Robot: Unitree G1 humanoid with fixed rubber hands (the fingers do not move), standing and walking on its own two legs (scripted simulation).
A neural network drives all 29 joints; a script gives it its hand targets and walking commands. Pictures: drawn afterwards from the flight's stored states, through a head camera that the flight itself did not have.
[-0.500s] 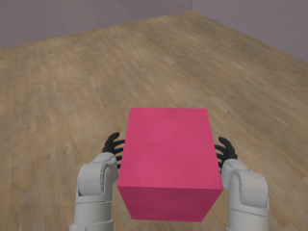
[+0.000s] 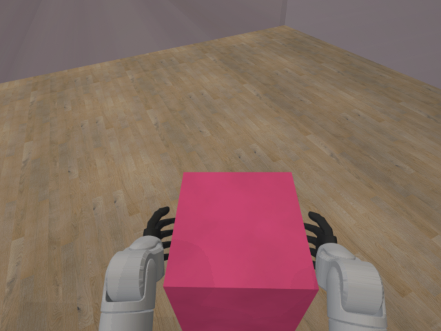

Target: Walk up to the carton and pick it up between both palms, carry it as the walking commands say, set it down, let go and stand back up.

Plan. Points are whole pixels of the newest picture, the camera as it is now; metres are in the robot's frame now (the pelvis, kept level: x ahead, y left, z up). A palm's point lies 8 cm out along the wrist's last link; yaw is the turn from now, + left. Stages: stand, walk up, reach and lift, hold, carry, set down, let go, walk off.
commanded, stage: carry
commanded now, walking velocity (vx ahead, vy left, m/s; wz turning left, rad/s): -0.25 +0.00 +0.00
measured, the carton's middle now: (237, 257) +0.28 +0.00 +0.01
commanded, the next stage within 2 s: none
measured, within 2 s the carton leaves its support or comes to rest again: neither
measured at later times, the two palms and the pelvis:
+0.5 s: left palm out of the picture +0.05 +0.19 +0.07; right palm out of the picture +0.08 -0.10 +0.07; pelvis -0.20 +0.01 +0.00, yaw +3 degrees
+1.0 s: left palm out of the picture -0.14 +0.14 +0.08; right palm out of the picture -0.13 -0.15 +0.08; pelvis -0.41 +0.00 -0.01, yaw +3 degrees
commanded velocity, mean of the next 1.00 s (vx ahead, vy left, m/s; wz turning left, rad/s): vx -0.25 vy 0.00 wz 0.00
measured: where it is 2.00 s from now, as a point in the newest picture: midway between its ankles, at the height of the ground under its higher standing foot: outside the picture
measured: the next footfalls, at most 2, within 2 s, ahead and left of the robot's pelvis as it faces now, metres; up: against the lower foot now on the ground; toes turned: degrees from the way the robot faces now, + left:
left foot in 0.26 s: -0.11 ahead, +0.16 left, +0.00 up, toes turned +7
right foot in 0.60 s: -0.20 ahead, -0.11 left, +0.00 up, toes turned -4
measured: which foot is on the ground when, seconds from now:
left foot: up 0.00-0.24, down 0.26-0.60, up 0.62-0.98, down 1.00-1.00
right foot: down 0.00-0.26, up 0.28-0.58, down 0.60-1.00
